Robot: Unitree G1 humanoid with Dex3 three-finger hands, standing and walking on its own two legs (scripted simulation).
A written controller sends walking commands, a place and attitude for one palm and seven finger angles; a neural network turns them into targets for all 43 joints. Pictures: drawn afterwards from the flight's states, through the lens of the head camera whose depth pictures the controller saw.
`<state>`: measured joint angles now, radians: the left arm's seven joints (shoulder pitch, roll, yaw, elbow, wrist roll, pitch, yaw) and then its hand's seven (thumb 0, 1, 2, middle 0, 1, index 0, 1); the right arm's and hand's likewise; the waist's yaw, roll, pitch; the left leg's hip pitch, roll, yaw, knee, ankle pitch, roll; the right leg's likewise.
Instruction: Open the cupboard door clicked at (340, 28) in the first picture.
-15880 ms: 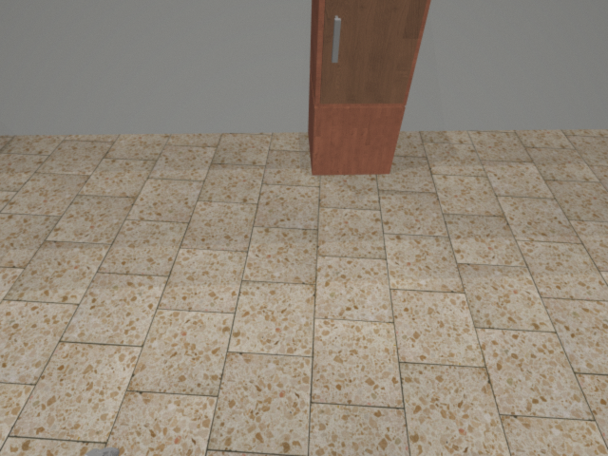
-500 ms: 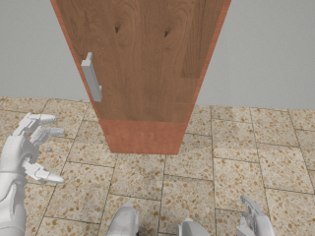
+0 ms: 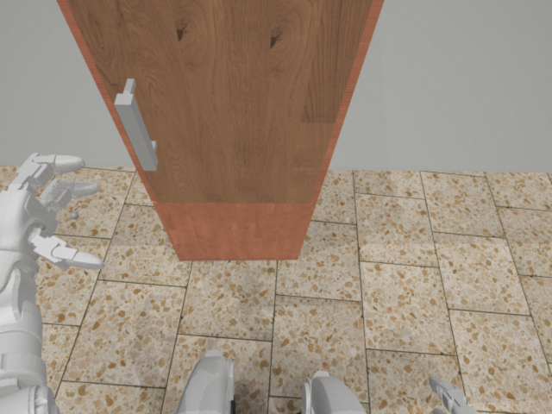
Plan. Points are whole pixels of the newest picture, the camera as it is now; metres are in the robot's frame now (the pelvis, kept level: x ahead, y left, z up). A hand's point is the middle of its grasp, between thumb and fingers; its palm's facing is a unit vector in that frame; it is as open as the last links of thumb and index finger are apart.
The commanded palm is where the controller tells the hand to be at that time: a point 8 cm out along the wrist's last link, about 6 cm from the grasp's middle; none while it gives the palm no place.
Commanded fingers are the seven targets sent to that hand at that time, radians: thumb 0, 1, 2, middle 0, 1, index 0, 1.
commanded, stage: move the hooked fingers beside the handle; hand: left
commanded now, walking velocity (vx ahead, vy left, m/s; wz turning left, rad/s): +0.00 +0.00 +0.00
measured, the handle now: (141, 127) +0.54 +0.25 +0.04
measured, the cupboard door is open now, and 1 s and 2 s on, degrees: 0 0 0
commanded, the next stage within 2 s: slide the fingers in behind the handle in 1.76 s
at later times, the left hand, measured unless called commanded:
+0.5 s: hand (84, 176) +0.43 +0.30 +0.04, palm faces +0.08 -1.00 -0.01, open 14.0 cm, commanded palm +0.42 +0.34 +0.04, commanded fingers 0.00 -0.50 0.30 -0.30 -1.20 -0.30 -1.20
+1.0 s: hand (92, 144) +0.49 +0.30 +0.05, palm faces +0.08 -1.00 -0.02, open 14.0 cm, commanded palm +0.48 +0.33 +0.04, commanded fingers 0.00 -0.50 0.30 -0.30 -1.20 -0.30 -1.20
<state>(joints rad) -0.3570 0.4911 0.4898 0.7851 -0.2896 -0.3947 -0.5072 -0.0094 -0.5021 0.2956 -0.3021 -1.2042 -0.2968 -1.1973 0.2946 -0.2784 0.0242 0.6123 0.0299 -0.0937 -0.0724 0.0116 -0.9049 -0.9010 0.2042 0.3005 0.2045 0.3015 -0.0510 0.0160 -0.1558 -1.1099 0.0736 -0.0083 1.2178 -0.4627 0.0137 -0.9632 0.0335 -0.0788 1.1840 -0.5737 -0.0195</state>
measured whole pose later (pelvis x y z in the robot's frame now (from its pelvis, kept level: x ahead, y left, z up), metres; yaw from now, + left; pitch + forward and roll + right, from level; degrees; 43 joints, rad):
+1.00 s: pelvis -0.01 +0.01 -0.03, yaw -3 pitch +27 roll -6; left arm -0.87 0.77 0.58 1.20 -0.12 -0.38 -0.48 -0.01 -0.50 0.30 -0.30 -1.20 -0.30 -1.20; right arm 0.32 -0.29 0.06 0.63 0.01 0.03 -0.05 0.01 -0.91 -0.90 0.20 0.30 0.20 0.30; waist -0.16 0.03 -0.14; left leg -1.33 0.10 -0.03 1.33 -0.48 0.02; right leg -1.17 0.06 -0.09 1.27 -0.58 -0.01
